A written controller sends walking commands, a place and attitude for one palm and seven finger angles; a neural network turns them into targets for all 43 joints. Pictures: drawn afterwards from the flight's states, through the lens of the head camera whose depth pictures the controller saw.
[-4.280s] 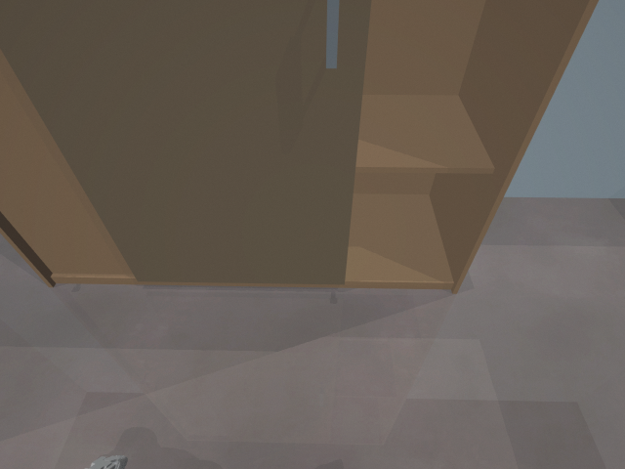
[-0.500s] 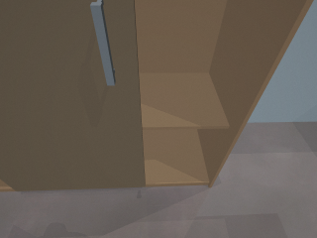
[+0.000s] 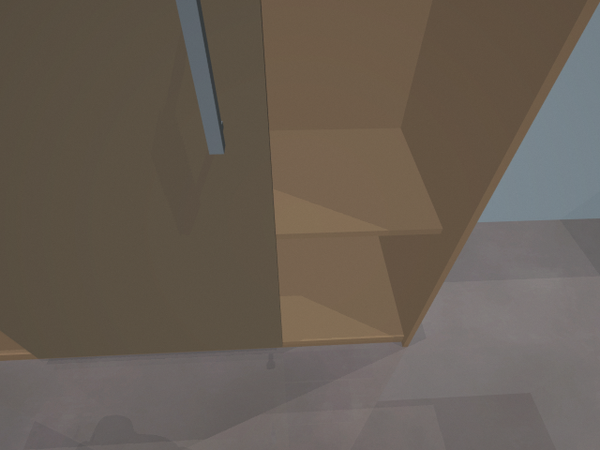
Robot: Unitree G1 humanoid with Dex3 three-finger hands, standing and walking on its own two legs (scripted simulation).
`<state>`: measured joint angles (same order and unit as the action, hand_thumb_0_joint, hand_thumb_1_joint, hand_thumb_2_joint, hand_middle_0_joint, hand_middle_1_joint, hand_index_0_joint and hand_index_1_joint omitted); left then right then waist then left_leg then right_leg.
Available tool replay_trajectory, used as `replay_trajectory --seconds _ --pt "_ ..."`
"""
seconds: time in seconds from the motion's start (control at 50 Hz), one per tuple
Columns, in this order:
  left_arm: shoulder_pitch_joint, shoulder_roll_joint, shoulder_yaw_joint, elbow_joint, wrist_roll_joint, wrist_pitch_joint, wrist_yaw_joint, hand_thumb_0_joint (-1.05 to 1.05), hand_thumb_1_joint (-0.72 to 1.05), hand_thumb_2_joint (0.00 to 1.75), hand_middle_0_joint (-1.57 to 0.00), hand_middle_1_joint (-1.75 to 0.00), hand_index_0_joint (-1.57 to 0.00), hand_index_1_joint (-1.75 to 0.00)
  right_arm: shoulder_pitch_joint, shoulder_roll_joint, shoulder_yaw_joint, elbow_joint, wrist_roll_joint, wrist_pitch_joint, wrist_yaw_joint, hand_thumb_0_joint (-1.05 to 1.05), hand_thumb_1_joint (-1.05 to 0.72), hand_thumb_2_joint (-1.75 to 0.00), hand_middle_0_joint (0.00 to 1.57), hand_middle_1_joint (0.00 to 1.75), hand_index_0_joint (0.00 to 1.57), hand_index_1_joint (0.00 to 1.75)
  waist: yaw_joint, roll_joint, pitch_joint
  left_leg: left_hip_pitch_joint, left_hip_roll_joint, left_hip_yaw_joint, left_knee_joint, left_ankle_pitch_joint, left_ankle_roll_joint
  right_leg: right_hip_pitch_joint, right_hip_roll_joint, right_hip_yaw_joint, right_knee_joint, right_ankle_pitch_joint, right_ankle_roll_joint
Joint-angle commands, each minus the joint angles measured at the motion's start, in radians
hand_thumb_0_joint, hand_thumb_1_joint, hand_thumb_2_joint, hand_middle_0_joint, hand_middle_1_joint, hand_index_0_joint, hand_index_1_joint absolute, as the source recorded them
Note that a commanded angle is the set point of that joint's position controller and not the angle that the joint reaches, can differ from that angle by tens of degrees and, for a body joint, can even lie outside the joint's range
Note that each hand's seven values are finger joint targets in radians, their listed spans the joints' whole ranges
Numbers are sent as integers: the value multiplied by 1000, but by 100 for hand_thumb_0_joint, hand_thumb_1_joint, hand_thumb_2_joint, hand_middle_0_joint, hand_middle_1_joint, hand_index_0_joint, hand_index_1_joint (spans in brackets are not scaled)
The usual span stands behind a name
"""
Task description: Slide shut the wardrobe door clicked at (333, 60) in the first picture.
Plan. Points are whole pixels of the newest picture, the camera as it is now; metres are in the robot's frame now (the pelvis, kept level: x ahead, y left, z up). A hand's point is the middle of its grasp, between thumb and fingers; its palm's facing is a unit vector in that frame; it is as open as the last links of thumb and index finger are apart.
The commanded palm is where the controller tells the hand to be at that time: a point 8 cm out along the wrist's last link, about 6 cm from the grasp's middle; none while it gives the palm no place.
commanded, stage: come to a stop and stand still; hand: left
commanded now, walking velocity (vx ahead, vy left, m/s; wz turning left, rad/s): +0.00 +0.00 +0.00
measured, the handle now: (206, 76) +0.52 +0.16 +0.25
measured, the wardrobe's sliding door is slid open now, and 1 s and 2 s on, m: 0.42 0.42 0.42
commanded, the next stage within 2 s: look again from close up in 0.34 s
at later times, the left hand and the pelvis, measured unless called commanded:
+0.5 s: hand out of the picture +0.04 +0.18 -0.17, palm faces +0.01 -0.98 -0.21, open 7.4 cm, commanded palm none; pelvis +0.02 +0.01 +0.00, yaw +0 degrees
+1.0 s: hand out of the picture +0.02 +0.16 -0.17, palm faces +0.02 -0.99 -0.17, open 7.4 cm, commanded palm none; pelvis +0.03 +0.00 +0.01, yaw -1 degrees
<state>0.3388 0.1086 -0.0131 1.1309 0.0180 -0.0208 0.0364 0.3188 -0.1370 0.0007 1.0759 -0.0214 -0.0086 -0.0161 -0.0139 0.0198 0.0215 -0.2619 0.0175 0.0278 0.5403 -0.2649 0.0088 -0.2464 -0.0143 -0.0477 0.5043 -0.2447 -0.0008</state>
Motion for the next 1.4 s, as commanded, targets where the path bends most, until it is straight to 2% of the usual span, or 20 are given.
replay_trajectory --seconds 0.0,0.08,0.14,0.2,0.24,0.3,0.4,0.44,0.52,0.54,0.66,0.84,0.96,1.08,1.14,1.22,1.26,1.3,1.38 --pt "29 123 21 -66 -1 -18 4 0 90 90 -20 -30 -20 -30 51 -88 -7 -69 3 -24 -2 0 -90 -90 20 30 20 30 5 29 44 -71 77 -119 -144 -7 31 -20 -66 82 -69 -81 -44" --pt "36 115 20 -68 -3 -14 3 0 90 90 -20 -30 -20 -30 33 -110 -7 -66 7 -32 -7 0 -90 -90 20 30 20 30 16 -26 53 -53 78 -117 -172 43 37 8 -72 80 -62 9 -33" --pt "27 128 22 -74 -5 -12 2 0 90 90 -20 -30 -20 -30 26 -119 -6 -57 7 -35 -8 0 -90 -90 20 30 20 30 19 -22 51 -32 74 -110 -176 92 36 21 -76 79 -63 44 -29" --pt "16 142 24 -79 -4 -8 1 0 90 90 -20 -30 -20 -30 20 -124 -5 -48 7 -33 -8 0 -90 -90 20 30 20 30 20 -13 63 -32 74 -105 -190 76 35 29 -79 73 -75 36 -25" --pt "11 147 26 -83 -4 -9 1 0 90 90 -20 -30 -20 -30 12 -131 -4 -45 6 -34 -8 0 -90 -90 20 30 20 30 18 -27 50 -13 71 -100 -187 103 33 32 -81 83 -74 64 -26" --pt "4 156 28 -86 -3 -8 1 0 90 90 -20 -30 -20 -30 8 -133 -4 -35 7 -36 -8 0 -90 -90 20 30 20 30 21 -15 31 3 73 -96 -185 133 34 54 -84 75 -77 82 -22" --pt "1 161 27 -83 -4 -9 0 0 90 90 -20 -30 -20 -30 -5 -129 -2 -20 8 -33 -8 0 -90 -90 20 30 20 30 20 -37 32 26 69 -83 -177 138 29 49 -91 86 -95 101 -24" --pt "0 158 27 -80 -6 -9 0 0 90 90 -20 -30 -20 -30 -12 -132 -2 -13 8 -33 -8 0 -90 -90 20 30 20 30 19 -19 28 38 68 -78 -174 155 27 46 -93 93 -93 121 -25" --pt "0 157 26 -75 -5 -8 1 0 90 90 -20 -30 -20 -30 -12 -130 -1 -3 10 -31 -9 0 -90 -90 20 30 20 30 18 -24 39 31 70 -77 -179 146 25 49 -91 91 -100 114 -23" --pt "8 156 26 -73 -6 -9 1 0 90 90 -20 -30 -20 -30 -13 -126 -2 -1 10 -32 -9 0 -90 -90 20 30 20 30 19 -21 22 46 70 -75 -177 152 25 51 -94 95 -102 122 -25" --pt "15 147 25 -60 -6 -10 1 0 90 90 -20 -30 -20 -30 -5 -120 -1 16 11 -31 -12 0 -90 -90 20 30 20 30 15 -23 18 62 74 -70 -174 171 24 58 -93 95 -103 151 -26" --pt "34 134 23 -49 -5 -8 2 0 90 90 -20 -30 -20 -30 -1 -104 0 32 12 -27 -13 0 -90 -90 20 30 20 30 18 -28 53 48 71 -66 -185 113 20 40 -90 102 -128 94 -27" --pt "45 130 24 -47 -6 -11 3 0 90 90 -20 -30 -20 -30 9 -97 0 37 12 -30 -14 0 -90 -90 20 30 20 30 19 -29 30 64 73 -63 -176 149 21 53 -91 103 -122 139 -30" --pt "50 124 24 -45 -7 -11 4 0 90 90 -20 -30 -20 -30 12 -91 -1 43 12 -29 -15 0 -90 -90 20 30 20 30 21 -19 41 62 75 -59 -180 149 19 50 -90 102 -123 141 -31" --pt "51 126 24 -47 -7 -11 4 0 90 90 -20 -30 -20 -30 17 -87 0 43 12 -28 -15 0 -90 -90 20 30 20 30 21 -40 44 54 71 -60 -176 139 18 55 -93 107 -131 135 -33" --pt "51 125 26 -47 -6 -11 4 0 90 90 -20 -30 -20 -30 19 -87 0 45 12 -27 -16 0 -90 -90 20 30 20 30 20 -35 51 51 71 -57 -174 142 16 53 -91 105 -131 141 -33" --pt "54 123 25 -47 -8 -10 4 0 90 90 -20 -30 -20 -30 20 -86 1 46 11 -28 -16 0 -90 -90 20 30 20 30 21 -12 45 60 73 -60 -179 151 17 51 -89 104 -128 139 -35" --pt "53 123 26 -47 -6 -10 4 0 90 90 -20 -30 -20 -30 26 -81 1 46 12 -27 -17 0 -90 -90 20 30 20 30 22 -28 49 53 76 -62 -179 147 19 61 -87 96 -132 133 -33" --pt "55 119 26 -46 -7 -10 4 0 90 90 -20 -30 -20 -30 30 -84 0 46 12 -29 -17 0 -90 -90 20 30 20 30 22 -15 46 62 78 -62 -184 158 19 56 -88 96 -128 135 -33"
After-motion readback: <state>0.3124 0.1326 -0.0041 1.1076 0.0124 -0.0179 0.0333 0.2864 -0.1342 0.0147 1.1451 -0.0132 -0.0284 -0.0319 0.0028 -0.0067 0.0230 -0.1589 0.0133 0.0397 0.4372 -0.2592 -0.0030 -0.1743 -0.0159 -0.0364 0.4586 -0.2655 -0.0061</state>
